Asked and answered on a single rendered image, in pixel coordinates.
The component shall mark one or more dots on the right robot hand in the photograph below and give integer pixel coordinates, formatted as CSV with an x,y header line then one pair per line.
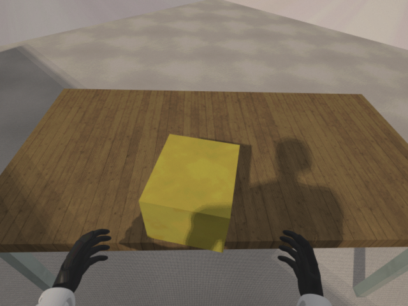
x,y
305,265

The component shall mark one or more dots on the carton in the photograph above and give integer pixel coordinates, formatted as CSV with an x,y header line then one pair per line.
x,y
188,197

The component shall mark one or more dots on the left robot hand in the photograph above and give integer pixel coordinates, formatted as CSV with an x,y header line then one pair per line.
x,y
78,259

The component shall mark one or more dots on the table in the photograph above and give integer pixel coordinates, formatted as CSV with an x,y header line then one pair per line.
x,y
326,166

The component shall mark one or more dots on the left robot forearm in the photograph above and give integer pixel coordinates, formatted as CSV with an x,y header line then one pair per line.
x,y
57,297

